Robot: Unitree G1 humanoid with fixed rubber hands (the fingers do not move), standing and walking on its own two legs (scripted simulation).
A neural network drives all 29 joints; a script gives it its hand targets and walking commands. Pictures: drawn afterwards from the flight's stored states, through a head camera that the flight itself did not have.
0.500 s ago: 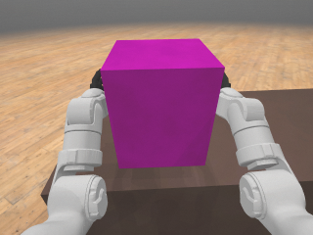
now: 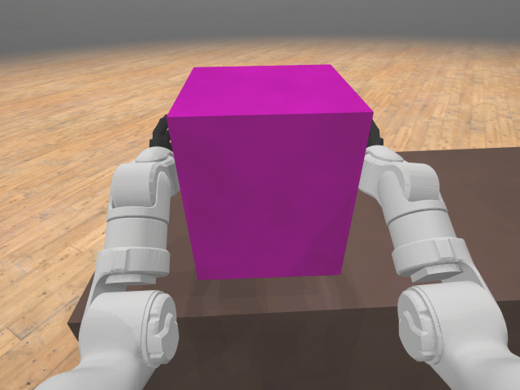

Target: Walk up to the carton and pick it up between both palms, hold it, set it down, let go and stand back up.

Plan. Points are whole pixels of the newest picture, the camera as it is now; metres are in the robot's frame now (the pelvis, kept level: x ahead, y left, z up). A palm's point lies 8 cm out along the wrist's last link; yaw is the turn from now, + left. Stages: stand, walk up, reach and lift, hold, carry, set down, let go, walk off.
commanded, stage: hold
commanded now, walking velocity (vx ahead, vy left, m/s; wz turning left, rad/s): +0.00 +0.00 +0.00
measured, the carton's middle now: (266, 169) +0.37 +0.01 +0.25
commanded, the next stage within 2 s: none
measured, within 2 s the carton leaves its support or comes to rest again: neither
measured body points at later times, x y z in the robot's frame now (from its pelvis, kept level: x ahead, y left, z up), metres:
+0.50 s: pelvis +0.00 +0.00 +0.00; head -0.08 +0.01 +0.44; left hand +0.39 +0.16 +0.27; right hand +0.39 -0.15 +0.26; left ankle +0.05 +0.13 -0.74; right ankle +0.02 -0.11 -0.74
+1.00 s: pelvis +0.00 +0.00 +0.00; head -0.08 +0.01 +0.44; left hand +0.39 +0.16 +0.27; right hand +0.39 -0.15 +0.26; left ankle +0.05 +0.13 -0.74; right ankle +0.02 -0.11 -0.74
